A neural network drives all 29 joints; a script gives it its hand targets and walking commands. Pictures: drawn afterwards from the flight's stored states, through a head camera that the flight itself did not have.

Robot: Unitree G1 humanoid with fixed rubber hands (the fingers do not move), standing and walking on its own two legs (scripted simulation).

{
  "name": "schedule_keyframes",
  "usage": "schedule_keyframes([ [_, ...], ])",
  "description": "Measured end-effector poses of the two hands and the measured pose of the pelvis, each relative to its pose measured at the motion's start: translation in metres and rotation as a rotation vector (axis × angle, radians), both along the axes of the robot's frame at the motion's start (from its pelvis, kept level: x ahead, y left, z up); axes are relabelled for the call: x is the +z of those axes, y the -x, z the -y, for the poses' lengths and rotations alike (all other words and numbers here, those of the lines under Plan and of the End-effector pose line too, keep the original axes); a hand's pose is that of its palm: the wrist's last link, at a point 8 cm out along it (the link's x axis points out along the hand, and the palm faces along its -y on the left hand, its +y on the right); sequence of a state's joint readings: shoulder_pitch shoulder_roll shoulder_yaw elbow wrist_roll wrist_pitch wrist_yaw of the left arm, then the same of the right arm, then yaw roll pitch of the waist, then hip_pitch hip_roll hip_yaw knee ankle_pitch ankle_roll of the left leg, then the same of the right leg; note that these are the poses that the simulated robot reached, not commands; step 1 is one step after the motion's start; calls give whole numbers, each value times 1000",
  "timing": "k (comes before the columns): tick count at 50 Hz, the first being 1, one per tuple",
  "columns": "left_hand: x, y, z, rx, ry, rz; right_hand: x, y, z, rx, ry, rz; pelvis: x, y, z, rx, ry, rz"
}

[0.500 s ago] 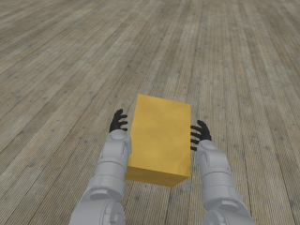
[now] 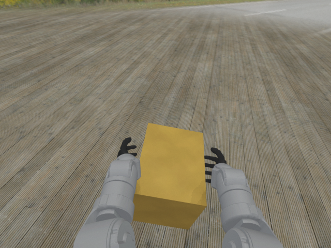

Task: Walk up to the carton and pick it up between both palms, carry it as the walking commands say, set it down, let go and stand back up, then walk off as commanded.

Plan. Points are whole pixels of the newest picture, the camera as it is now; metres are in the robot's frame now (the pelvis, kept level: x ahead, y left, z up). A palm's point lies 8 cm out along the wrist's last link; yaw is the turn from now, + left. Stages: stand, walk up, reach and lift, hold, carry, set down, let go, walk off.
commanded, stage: reach and lift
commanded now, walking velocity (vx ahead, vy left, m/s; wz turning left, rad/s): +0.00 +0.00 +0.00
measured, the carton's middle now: (167, 174) +0.37 +0.01 -0.02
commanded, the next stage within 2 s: hold in 0.90 s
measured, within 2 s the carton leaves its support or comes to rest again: neither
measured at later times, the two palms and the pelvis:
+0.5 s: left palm (129, 151) +0.35 +0.12 +0.09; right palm (222, 162) +0.34 -0.13 +0.07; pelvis +0.01 +0.00 +0.01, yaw +0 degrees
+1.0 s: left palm (129, 160) +0.32 +0.11 +0.08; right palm (226, 173) +0.31 -0.14 +0.07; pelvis +0.00 -0.01 +0.01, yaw +0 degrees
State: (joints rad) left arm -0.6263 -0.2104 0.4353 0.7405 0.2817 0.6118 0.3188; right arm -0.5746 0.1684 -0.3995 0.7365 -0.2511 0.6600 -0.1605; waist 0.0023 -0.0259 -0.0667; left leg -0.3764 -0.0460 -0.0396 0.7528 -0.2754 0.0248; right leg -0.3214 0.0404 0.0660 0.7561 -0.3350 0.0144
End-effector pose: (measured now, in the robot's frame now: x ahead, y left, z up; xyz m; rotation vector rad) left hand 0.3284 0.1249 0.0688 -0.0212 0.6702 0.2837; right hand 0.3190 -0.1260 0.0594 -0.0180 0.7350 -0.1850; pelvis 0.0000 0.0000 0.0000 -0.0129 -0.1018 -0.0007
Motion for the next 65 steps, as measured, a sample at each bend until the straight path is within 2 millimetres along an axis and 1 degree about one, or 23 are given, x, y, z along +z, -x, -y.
schedule_keyframes([
  [6, 18, -10, -4, -5, -12, 45, 16, -11, -4, 13, 21, 46, 0, 0, -3, 2, 2, 1],
  [9, 24, -15, -3, -10, -27, 51, 22, -17, -4, 21, 25, 56, 1, -1, -4, 1, 3, -2],
  [11, 21, -16, -4, -11, -32, 33, 21, -20, -4, 31, 27, 43, 1, -2, -4, 1, 3, -6],
  [15, 12, -15, -2, -11, -37, -17, 10, -19, -2, 33, 15, -4, 4, -6, -3, 0, 1, -18],
  [17, 12, -16, 0, -11, -46, -9, 9, -19, 0, 25, 5, 3, 5, -8, -1, -1, -1, -24],
  [25, 19, -22, 9, -18, -60, 15, 13, -23, 8, 2, -13, 26, 9, -14, 5, -2, -9, -35],
  [29, 21, -20, 13, -17, -53, 25, 14, -20, 12, -9, -23, 34, 11, -15, 8, -3, -13, -31],
  [37, 16, -9, 19, -25, -46, 7, 8, -6, 18, -22, -29, 16, 12, -10, 12, -3, -19, -22],
  [46, 17, 1, 15, -19, -41, 17, 10, 4, 15, -19, -32, 27, 11, -1, 10, -2, -18, -9],
  [51, 13, 4, 12, -7, -13, 8, 7, 7, 12, -12, -18, 18, 11, 1, 9, -2, -17, -6],
  [62, 12, 4, 6, -4, -11, 12, 8, 6, 6, -6, -15, 26, 11, 0, 4, 1, -15, -5],
  [65, 16, 2, 7, -10, -21, 26, 10, 4, 7, -9, -15, 40, 11, 0, 4, 1, -16, -6],
])
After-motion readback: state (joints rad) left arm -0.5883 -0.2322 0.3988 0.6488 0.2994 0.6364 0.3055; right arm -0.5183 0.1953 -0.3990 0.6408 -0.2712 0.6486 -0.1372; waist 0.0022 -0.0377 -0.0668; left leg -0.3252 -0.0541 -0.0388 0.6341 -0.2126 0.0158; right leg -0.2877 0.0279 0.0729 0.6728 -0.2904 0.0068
